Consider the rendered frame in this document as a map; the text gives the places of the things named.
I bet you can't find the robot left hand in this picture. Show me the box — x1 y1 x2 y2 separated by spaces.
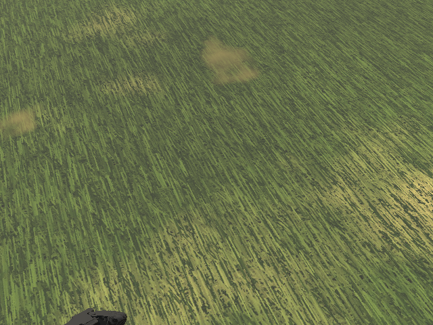
64 308 127 325

